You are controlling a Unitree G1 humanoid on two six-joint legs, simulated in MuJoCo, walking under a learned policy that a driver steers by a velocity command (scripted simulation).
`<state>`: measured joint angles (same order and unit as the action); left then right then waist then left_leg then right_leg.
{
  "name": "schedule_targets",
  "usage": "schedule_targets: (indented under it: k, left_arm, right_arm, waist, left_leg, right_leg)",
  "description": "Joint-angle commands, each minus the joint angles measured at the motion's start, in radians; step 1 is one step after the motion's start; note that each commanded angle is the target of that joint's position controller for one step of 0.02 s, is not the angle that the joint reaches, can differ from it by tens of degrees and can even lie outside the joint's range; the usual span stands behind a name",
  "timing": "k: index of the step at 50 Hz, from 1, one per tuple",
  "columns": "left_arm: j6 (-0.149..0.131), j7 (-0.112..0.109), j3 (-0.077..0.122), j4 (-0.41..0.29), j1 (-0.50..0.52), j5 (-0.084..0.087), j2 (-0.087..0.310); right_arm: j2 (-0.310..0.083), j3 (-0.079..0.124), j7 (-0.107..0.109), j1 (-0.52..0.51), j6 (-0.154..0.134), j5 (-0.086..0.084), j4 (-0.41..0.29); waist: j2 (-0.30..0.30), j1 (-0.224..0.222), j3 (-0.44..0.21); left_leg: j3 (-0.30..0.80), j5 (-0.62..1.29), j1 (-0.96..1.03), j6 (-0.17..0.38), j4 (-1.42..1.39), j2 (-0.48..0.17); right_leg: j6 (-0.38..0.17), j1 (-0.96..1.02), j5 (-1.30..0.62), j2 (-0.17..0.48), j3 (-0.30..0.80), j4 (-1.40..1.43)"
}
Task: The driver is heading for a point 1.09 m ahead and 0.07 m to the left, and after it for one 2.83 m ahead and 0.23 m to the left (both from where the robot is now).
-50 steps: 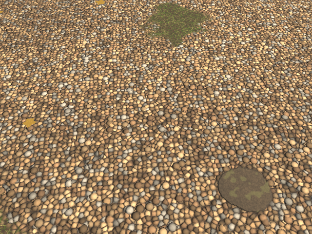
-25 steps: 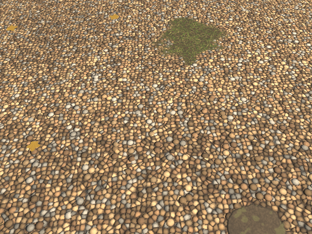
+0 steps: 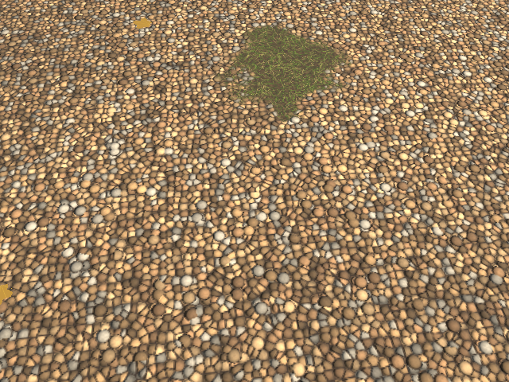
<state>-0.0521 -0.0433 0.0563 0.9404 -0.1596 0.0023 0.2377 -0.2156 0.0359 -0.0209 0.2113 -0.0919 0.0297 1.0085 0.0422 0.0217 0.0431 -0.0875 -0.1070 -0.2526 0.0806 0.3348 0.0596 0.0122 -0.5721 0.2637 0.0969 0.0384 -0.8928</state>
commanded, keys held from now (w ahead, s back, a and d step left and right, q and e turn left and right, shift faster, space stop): no key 0.44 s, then w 0.56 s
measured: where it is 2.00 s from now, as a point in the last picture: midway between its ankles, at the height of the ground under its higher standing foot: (264, 262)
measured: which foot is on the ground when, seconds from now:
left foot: down 0.00-0.74, up 0.76-1.00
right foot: up 0.00-0.12, down 0.14-1.00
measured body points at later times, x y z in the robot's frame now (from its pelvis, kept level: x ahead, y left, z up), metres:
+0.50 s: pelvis +0.09 -0.03 -0.01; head +0.10 -0.03 +0.44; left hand +0.15 +0.22 -0.16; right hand +0.12 -0.28 -0.16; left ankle +0.04 +0.08 -0.74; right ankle +0.10 -0.15 -0.74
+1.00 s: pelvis +0.24 -0.07 +0.00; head +0.25 -0.08 +0.45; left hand +0.19 +0.16 -0.14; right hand +0.39 -0.33 -0.12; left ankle +0.36 +0.10 -0.68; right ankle +0.16 -0.15 -0.74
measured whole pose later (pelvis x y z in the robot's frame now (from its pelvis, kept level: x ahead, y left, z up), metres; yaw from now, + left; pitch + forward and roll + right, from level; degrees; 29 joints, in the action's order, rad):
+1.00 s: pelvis +0.24 -0.07 +0.00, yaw +0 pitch +1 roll +0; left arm -0.09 0.00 0.04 1.08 -0.42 0.00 0.17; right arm -0.25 0.08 0.00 0.09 -0.08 -0.02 0.97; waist -0.03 -0.05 -0.01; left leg 0.00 -0.10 -0.65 0.03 0.88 -0.11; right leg -0.05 0.01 0.25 -0.04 -0.07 -0.23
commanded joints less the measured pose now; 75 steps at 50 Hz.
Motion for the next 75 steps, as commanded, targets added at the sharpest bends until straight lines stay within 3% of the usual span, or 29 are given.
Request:
schedule_targets:
  k: [1,6,8,9,11,22,25,28,31,33,35,36,37,38,39,41,44,50,57,59,61,62,63,64,65,66,68,70,75]
  left_arm:
    - [0.024,-0.001,0.009,0.003,-0.119,-0.001,0.045]
    - [0.034,0.000,0.022,0.009,-0.076,-0.017,0.072]
    - [0.031,-0.007,0.035,0.002,-0.075,-0.017,0.154]
    - [0.032,-0.004,0.031,0.021,-0.048,-0.008,0.135]
    - [0.027,0.009,0.021,0.020,-0.010,-0.004,0.063]
    - [0.023,0.006,0.025,0.075,-0.032,0.002,0.068]
    - [0.032,0.007,0.032,0.098,-0.057,0.018,0.071]
    - [-0.002,0.012,0.024,0.061,0.007,0.026,0.042]
    - [-0.048,0.039,0.016,0.015,0.089,0.023,0.018]
    - [-0.056,0.054,0.016,0.023,0.054,0.029,0.015]
    - [-0.053,0.056,0.036,0.090,-0.112,0.038,0.037]
    - [-0.048,0.051,0.062,0.132,-0.241,0.027,0.094]
    - [-0.049,0.048,0.093,0.153,-0.380,0.025,0.208]
    - [-0.057,0.058,0.069,0.160,-0.426,0.009,0.172]
    - [-0.066,0.056,0.042,0.136,-0.325,0.005,0.106]
    - [-0.069,0.063,0.019,0.094,-0.202,0.007,0.064]
    - [-0.057,0.058,0.003,0.095,-0.213,-0.003,0.041]
    - [-0.049,0.026,0.011,0.093,-0.267,-0.007,0.105]
    - [-0.038,0.022,0.028,0.119,-0.324,0.013,0.114]
    - [-0.031,0.021,0.038,0.110,-0.294,0.012,0.140]
    - [-0.020,0.022,0.033,0.097,-0.260,0.006,0.134]
    - [-0.021,0.025,0.016,0.072,-0.271,-0.010,0.099]
    - [-0.045,0.039,-0.024,0.072,-0.400,0.008,-0.055]
    - [-0.071,0.043,-0.001,0.066,-0.296,0.037,0.046]
    - [-0.083,0.042,0.014,0.029,-0.199,0.055,0.097]
    - [-0.086,0.031,0.016,0.018,-0.153,0.047,0.107]
    - [-0.063,0.019,0.031,0.022,-0.173,0.024,0.086]
    - [-0.040,0.016,0.030,0.023,-0.195,0.024,0.051]
    - [-0.028,0.016,0.038,-0.048,-0.005,0.005,0.072]
  right_arm:
    - [-0.151,0.023,0.021,-0.070,0.000,-0.007,-0.058]
    - [-0.105,0.007,0.029,-0.035,0.028,-0.035,-0.027]
    - [-0.073,0.001,0.029,0.075,0.025,-0.014,-0.006]
    - [-0.044,-0.002,0.036,0.135,0.032,-0.016,0.005]
    - [-0.094,0.007,0.048,0.048,0.052,-0.021,-0.002]
    - [-0.082,0.012,0.053,0.043,0.073,-0.031,0.035]
    - [-0.094,0.021,0.053,0.075,0.080,-0.044,0.058]
    - [-0.130,0.031,0.054,0.141,0.049,-0.065,0.062]
    - [-0.172,0.046,0.050,0.184,0.007,-0.058,0.073]
    - [-0.162,0.044,0.040,0.157,-0.001,-0.060,0.060]
    - [-0.169,0.044,0.033,0.052,0.010,-0.068,0.026]
    - [-0.164,0.042,0.033,0.005,0.008,-0.064,0.003]
    - [-0.106,0.028,0.038,-0.007,-0.001,-0.056,-0.035]
    - [-0.076,0.022,0.039,-0.019,-0.014,-0.057,-0.052]
    - [-0.091,0.029,0.031,-0.019,-0.023,-0.074,-0.054]
    - [-0.091,0.035,0.023,-0.009,-0.027,-0.078,-0.038]
    - [-0.084,0.051,0.020,-0.007,-0.004,-0.061,-0.030]
    - [-0.041,0.035,0.013,-0.238,0.011,-0.052,-0.113]
    - [-0.069,0.026,-0.024,-0.378,-0.005,-0.061,-0.174]
    - [-0.110,0.043,-0.028,-0.309,-0.011,-0.061,-0.167]
    - [-0.189,0.088,-0.018,-0.014,-0.007,-0.060,-0.083]
    - [-0.268,0.109,-0.006,0.170,-0.003,-0.047,-0.046]
    - [-0.297,0.105,-0.014,0.224,-0.002,-0.033,-0.025]
    - [-0.209,0.079,-0.018,0.177,-0.008,-0.042,-0.030]
    - [-0.168,0.066,-0.016,0.076,-0.015,-0.048,-0.047]
    - [-0.139,0.054,-0.018,-0.019,-0.022,-0.043,-0.071]
    - [-0.089,0.039,-0.025,-0.080,-0.032,-0.019,-0.067]
    - [-0.091,0.036,-0.019,-0.052,-0.030,-0.021,-0.048]
    - [-0.152,0.044,0.019,0.054,-0.023,-0.025,-0.025]
  waist:
    - [-0.128,-0.056,-0.146]
    - [-0.094,-0.059,-0.079]
    - [0.045,0.018,-0.075]
    - [0.153,0.060,-0.089]
    - [0.077,0.016,-0.042]
    - [-0.033,-0.011,-0.095]
    - [-0.062,-0.010,-0.054]
    - [-0.145,0.021,0.098]
    - [-0.214,0.028,0.134]
    - [-0.189,-0.001,0.100]
    - [-0.152,-0.100,0.047]
    - [-0.074,-0.154,0.009]
    - [0.209,-0.183,-0.046]
    - [0.256,-0.179,-0.101]
    - [0.125,-0.119,-0.039]
    - [0.015,-0.060,0.010]
    - [0.033,-0.033,0.017]
    - [0.027,-0.068,0.067]
    - [0.036,-0.075,0.104]
    - [0.068,-0.021,0.037]
    - [0.078,0.124,-0.140]
    - [-0.056,0.168,-0.287]
    - [-0.325,0.074,-0.447]
    - [-0.230,0.105,-0.371]
    - [-0.191,0.082,-0.223]
    - [-0.084,0.043,-0.154]
    - [-0.085,-0.029,-0.102]
    - [-0.109,-0.050,-0.074]
    - [-0.081,-0.017,0.002]
  left_leg:
    - [0.100,0.442,-0.056,0.160,-0.100,-0.255]
    - [0.145,-0.032,-0.069,0.084,-0.037,-0.212]
    - [0.087,-0.208,-0.121,-0.005,0.070,-0.095]
    - [0.048,-0.223,-0.079,-0.027,0.058,-0.064]
    - [0.044,-0.161,-0.011,-0.040,0.066,-0.072]
    - [0.060,0.055,0.043,-0.045,0.112,-0.103]
    - [0.062,-0.352,0.000,-0.005,0.103,-0.091]
    - [0.276,-0.597,0.023,0.094,-0.013,-0.232]
    - [0.514,-0.354,0.155,0.187,-0.065,-0.429]
    - [0.441,-0.190,0.177,0.158,-0.019,-0.418]
    - [0.264,-0.128,-0.036,0.073,0.050,-0.300]
    - [0.152,0.026,-0.163,0.020,0.229,-0.213]
    - [-0.011,-0.051,-0.365,-0.070,0.619,-0.065]
    - [0.104,-0.426,-0.503,-0.067,0.868,-0.016]
    - [0.174,-0.403,-0.580,-0.034,0.984,-0.086]
    - [0.156,-0.223,-0.568,0.005,0.928,-0.164]
    - [0.114,-0.106,-0.464,-0.011,0.773,-0.193]
    - [0.070,0.101,-0.464,-0.063,0.408,-0.160]
    - [0.060,0.099,-0.429,-0.008,0.218,-0.131]
    - [0.029,0.039,-0.283,0.022,0.204,-0.085]
    - [0.000,0.033,0.121,0.072,0.210,-0.034]
    - [0.261,-0.023,0.445,0.138,0.222,-0.245]
    - [0.788,-0.296,0.694,0.289,0.031,-0.460]
    - [0.826,-0.368,0.629,0.234,-0.061,-0.422]
    - [0.667,-0.297,0.489,0.190,-0.072,-0.399]
    - [0.539,-0.168,0.320,0.168,-0.094,-0.371]
    - [0.382,-0.047,0.104,0.147,-0.142,-0.307]
    - [0.315,-0.040,0.035,0.157,-0.190,-0.283]
    - [0.246,0.031,0.073,0.160,-0.245,-0.280]
  right_leg:
    - [0.013,0.248,-0.117,-0.002,-0.011,0.148]
    - [-0.023,0.367,-0.189,-0.029,-0.029,0.432]
    - [-0.071,0.450,-0.437,0.082,0.078,0.459]
    - [-0.112,0.392,-0.276,0.090,0.098,0.476]
    - [-0.070,0.297,-0.132,0.020,0.057,0.498]
    - [-0.070,0.407,-0.405,-0.023,-0.001,0.397]
    - [-0.089,0.353,0.058,-0.074,-0.045,0.363]
    - [-0.095,0.104,0.266,-0.095,-0.065,0.271]
    - [-0.106,-0.076,0.170,-0.068,-0.080,0.105]
    - [-0.118,-0.031,0.211,-0.052,-0.082,0.157]
    - [-0.127,0.367,0.030,-0.111,-0.137,0.362]
    - [-0.145,0.556,-0.012,-0.074,-0.042,0.405]
    - [-0.257,0.726,0.044,0.148,0.362,0.586]
    - [-0.347,0.791,0.002,0.301,0.683,0.707]
    - [-0.319,0.745,-0.010,0.303,0.592,0.668]
    - [-0.244,0.638,-0.083,0.213,0.336,0.684]
    - [-0.192,0.557,-0.263,0.130,0.143,0.723]
    - [-0.195,0.507,-0.301,0.108,0.042,0.790]
    - [-0.182,0.648,-0.362,0.171,-0.001,0.744]
    - [-0.162,0.679,-0.636,0.177,-0.019,0.640]
    - [-0.114,0.575,-0.851,0.107,-0.077,0.294]
    - [-0.079,0.317,-0.505,0.039,-0.107,-0.053]
    - [-0.032,-0.010,0.271,-0.154,-0.011,-0.381]
    - [-0.059,-0.115,0.291,-0.115,0.111,-0.499]
    - [-0.076,-0.184,0.208,-0.065,0.074,-0.512]
    - [-0.081,-0.132,0.103,-0.006,0.052,-0.463]
    - [-0.086,-0.008,0.014,0.059,0.052,-0.371]
    - [-0.080,0.018,0.007,0.075,0.042,-0.303]
    - [-0.025,-0.157,-0.210,0.086,0.023,-0.045]
Next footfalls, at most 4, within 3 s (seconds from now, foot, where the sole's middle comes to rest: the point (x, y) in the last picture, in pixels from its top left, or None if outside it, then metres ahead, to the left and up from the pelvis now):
0.14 right None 0.20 -0.16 -0.78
1.22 left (223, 346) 0.56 0.08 -0.78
1.80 right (304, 242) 0.88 -0.16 -0.78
2.36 left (213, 180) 1.13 0.13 -0.78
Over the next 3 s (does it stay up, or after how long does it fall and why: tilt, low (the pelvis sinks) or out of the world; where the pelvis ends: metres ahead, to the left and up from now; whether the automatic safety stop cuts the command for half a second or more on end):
stays up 1.37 0.08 -0.02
